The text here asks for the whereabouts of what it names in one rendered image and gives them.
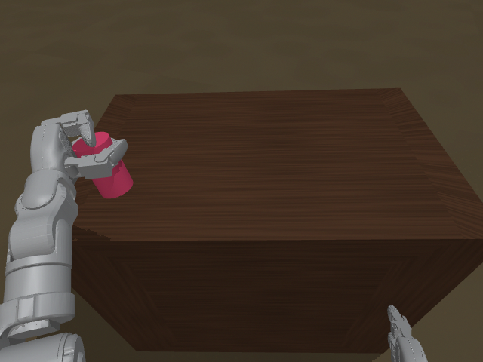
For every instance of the can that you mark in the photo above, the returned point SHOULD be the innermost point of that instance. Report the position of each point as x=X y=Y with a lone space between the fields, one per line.
x=120 y=181

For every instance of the left robot hand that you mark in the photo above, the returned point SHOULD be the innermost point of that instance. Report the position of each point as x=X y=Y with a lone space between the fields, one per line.
x=51 y=149

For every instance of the left robot arm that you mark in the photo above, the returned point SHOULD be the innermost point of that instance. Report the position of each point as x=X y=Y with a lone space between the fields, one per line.
x=37 y=297

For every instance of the right robot hand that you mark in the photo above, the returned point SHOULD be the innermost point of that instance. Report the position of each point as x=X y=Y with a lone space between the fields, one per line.
x=404 y=348

